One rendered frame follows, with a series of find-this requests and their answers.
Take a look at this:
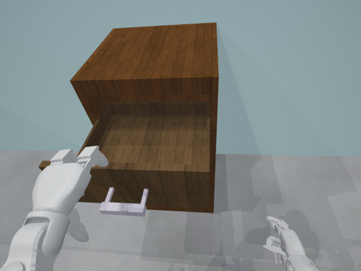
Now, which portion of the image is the left robot forearm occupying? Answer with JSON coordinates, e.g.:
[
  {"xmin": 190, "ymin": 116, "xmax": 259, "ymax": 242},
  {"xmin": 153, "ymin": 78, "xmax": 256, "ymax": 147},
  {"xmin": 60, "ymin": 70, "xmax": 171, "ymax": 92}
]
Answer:
[{"xmin": 0, "ymin": 209, "xmax": 70, "ymax": 271}]

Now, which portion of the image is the drawer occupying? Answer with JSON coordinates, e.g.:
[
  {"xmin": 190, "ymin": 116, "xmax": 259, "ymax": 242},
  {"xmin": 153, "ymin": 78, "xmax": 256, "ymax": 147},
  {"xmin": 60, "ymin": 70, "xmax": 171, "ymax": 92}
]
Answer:
[{"xmin": 39, "ymin": 102, "xmax": 210, "ymax": 209}]

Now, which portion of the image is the cabinet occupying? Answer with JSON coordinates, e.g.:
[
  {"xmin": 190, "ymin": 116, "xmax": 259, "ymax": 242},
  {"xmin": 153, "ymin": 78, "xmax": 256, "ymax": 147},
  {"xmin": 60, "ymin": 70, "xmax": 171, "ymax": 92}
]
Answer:
[{"xmin": 70, "ymin": 23, "xmax": 219, "ymax": 213}]

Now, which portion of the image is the handle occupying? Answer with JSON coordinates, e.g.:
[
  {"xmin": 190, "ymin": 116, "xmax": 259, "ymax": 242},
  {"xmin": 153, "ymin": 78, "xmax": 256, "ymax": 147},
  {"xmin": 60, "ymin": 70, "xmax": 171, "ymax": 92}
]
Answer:
[{"xmin": 99, "ymin": 187, "xmax": 148, "ymax": 217}]

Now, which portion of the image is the robot right hand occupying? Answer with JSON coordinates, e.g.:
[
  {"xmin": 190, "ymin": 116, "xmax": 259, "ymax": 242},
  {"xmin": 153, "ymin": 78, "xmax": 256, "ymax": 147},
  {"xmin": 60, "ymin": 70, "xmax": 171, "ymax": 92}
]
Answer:
[{"xmin": 263, "ymin": 216, "xmax": 306, "ymax": 267}]

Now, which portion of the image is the robot left hand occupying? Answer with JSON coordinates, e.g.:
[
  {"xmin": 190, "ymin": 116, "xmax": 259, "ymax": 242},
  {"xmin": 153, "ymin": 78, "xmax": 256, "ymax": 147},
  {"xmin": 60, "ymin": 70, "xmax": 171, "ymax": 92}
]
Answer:
[{"xmin": 32, "ymin": 146, "xmax": 109, "ymax": 242}]

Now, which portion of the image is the right robot forearm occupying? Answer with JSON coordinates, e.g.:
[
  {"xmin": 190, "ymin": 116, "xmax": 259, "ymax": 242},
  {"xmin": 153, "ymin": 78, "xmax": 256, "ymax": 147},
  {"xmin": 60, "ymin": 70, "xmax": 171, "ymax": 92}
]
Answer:
[{"xmin": 286, "ymin": 254, "xmax": 319, "ymax": 271}]

